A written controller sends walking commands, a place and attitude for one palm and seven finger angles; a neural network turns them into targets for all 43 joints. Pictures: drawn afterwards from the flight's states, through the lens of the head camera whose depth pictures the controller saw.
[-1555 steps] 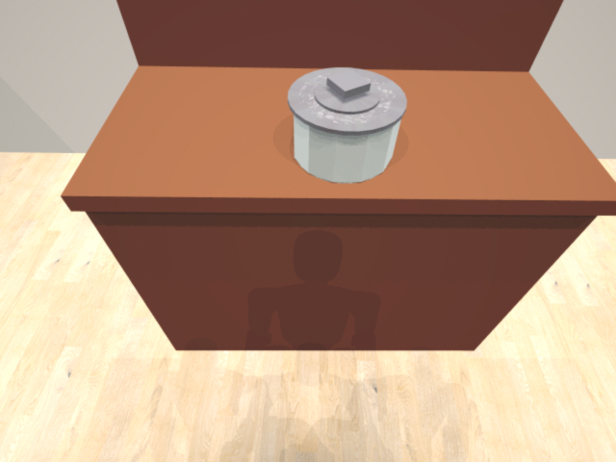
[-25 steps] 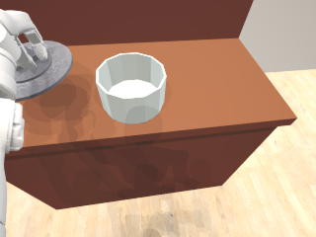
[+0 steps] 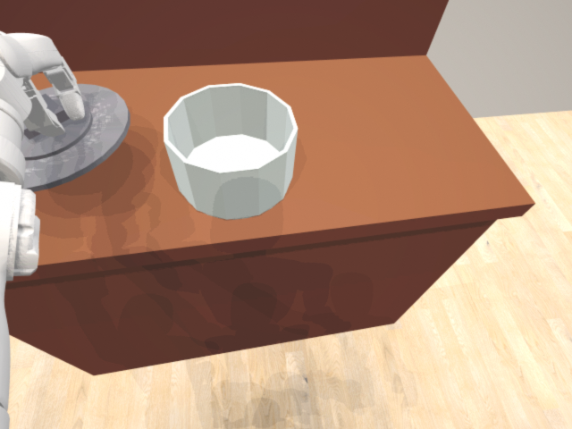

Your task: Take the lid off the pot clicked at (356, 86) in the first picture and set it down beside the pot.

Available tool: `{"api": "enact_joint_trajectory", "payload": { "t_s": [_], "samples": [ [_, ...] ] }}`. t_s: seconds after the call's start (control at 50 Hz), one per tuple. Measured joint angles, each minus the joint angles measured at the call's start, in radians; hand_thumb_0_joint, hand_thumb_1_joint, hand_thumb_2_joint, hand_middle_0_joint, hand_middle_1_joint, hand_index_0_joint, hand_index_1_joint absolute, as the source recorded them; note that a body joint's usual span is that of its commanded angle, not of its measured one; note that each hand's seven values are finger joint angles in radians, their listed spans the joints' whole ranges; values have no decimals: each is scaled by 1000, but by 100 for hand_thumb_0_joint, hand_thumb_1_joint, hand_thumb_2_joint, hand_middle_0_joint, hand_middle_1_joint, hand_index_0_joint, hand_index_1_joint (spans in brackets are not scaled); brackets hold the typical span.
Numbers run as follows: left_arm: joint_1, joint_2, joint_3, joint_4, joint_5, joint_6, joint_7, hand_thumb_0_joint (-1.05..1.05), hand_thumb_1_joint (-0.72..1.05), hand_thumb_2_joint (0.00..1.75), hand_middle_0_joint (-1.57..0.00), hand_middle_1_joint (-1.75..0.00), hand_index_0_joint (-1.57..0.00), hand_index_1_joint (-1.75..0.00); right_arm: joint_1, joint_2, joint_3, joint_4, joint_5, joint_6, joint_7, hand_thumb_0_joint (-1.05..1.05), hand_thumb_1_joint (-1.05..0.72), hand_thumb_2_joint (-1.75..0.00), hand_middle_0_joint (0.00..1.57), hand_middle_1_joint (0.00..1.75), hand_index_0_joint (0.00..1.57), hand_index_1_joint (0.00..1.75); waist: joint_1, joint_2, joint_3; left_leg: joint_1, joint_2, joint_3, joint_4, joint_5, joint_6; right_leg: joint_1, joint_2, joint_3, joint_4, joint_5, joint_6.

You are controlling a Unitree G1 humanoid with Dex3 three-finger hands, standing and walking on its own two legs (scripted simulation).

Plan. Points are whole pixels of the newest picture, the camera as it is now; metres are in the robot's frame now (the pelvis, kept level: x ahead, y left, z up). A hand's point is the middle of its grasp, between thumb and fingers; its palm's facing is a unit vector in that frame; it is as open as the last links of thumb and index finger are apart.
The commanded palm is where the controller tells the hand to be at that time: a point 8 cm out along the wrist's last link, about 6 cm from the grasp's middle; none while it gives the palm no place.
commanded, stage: lower the lid onto the table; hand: left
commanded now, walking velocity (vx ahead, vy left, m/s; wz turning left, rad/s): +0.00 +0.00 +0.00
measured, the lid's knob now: (37, 115) +0.51 +0.29 +0.15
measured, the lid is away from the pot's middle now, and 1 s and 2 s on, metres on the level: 0.24 0.25 0.26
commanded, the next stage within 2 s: open the fingers wide in 1.62 s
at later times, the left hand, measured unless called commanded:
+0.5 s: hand (51, 136) +0.47 +0.27 +0.15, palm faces -0.49 -0.18 -0.85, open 5.6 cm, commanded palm +0.51 +0.27 +0.22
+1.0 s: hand (64, 146) +0.49 +0.27 +0.11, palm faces -0.51 -0.20 -0.84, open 5.6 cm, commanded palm +0.52 +0.28 +0.18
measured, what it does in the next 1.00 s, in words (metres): stands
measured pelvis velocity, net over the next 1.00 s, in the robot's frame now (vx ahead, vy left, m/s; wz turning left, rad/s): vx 0.00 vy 0.00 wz -0.02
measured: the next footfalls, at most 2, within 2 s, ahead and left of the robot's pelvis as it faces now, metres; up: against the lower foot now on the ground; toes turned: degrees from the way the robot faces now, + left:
none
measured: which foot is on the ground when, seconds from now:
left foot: down 0.00-1.00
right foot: down 0.00-1.00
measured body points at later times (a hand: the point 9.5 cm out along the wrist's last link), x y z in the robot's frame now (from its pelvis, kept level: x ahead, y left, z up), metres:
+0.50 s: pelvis -0.01 +0.00 +0.00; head +0.06 +0.01 +0.44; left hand +0.49 +0.27 +0.20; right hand +0.01 -0.28 -0.12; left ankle -0.01 +0.08 -0.74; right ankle -0.02 -0.15 -0.74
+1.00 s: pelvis +0.00 +0.00 -0.01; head +0.08 +0.02 +0.43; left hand +0.51 +0.28 +0.16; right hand -0.05 -0.29 -0.12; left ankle -0.01 +0.08 -0.74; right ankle -0.02 -0.15 -0.74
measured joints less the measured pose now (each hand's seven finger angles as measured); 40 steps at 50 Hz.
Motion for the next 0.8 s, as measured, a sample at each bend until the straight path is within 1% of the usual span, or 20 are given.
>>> {"api": "enact_joint_trajectory", "payload": {
  "t_s": [0.08, 0.12, 0.18, 0.22, 0.38, 0.48, 0.54, 0.66, 0.8],
  "samples": [
    [24, 11, 13, -10, 0, -10, 4, 0, 26, 79, -38, -98, -92, -119, 8, 0, -1, -9, 2, 7, 2, 1, -91, -90, 20, 30, 20, 30, -4, 3, -5, -7, 3, 4, 13, -9, 0, -7, 3, 4, 10, -6, 0],
    [31, 10, 9, -11, 0, -10, 7, 0, 26, 79, -38, -98, -92, -119, 10, 0, -2, -13, 4, 10, 2, 1, -91, -90, 20, 30, 20, 30, -4, 4, -4, -10, 4, 4, 20, -13, 0, -9, 4, 4, 15, -9, 0],
    [51, 14, 22, -26, -2, -17, 6, 0, 26, 79, -38, -98, -92, -119, 10, 1, -1, -19, 4, 16, 3, 1, -91, -90, 20, 30, 20, 30, -3, 5, -5, -13, 5, 5, 28, -17, 1, -12, 5, 5, 22, -12, 1],
    [55, 10, 9, -30, -6, -16, 7, 0, 27, 79, -38, -98, -92, -119, 10, 3, -2, -22, 7, 18, 3, 1, -91, -90, 20, 30, 20, 30, -1, 5, -4, -15, 5, 2, 33, -19, 1, -13, 5, 2, 26, -14, 0],
    [73, -19, -10, -42, -16, -24, 13, 0, 27, 79, -38, -98, -92, -119, -4, 4, -1, -30, 6, 23, 2, 1, -91, -90, 20, 30, 20, 30, 10, 7, -4, -28, 4, -6, 53, -22, 0, -22, 5, -7, 44, -19, -2],
    [77, -29, -11, -29, -18, -33, 18, 0, 27, 79, -38, -98, -92, -119, -17, 4, 4, -30, 5, 21, -5, 1, -91, -90, 20, 30, 20, 30, 12, 5, -2, -36, 4, -7, 60, -21, 0, -30, 6, -8, 53, -20, -2],
    [66, -35, -28, -5, -18, -36, 28, 0, 27, 79, -38, -98, -92, -119, -20, 3, 7, -27, 6, 15, -9, 1, -91, -90, 20, 30, 20, 30, 11, 4, 0, -44, 4, -8, 65, -21, -1, -39, 6, -9, 60, -20, -3],
    [59, -26, -22, 22, -12, -49, 41, 0, 26, 79, -38, -98, -92, -119, -15, 2, 11, -18, 3, 6, -19, 1, -91, -90, 20, 30, 20, 30, 1, -1, 2, -64, 8, -5, 75, -23, -2, -62, 9, -6, 72, -22, -3],
    [57, -2, 9, 48, -4, -65, 61, 0, 27, 79, -38, -98, -92, -119, 14, -4, 10, -9, 2, 2, -23, 1, -91, -90, 20, 30, 20, 30, -16, -1, 0, -88, 14, 1, 92, -34, -3, -87, 15, 0, 86, -28, -3]
  ]
}}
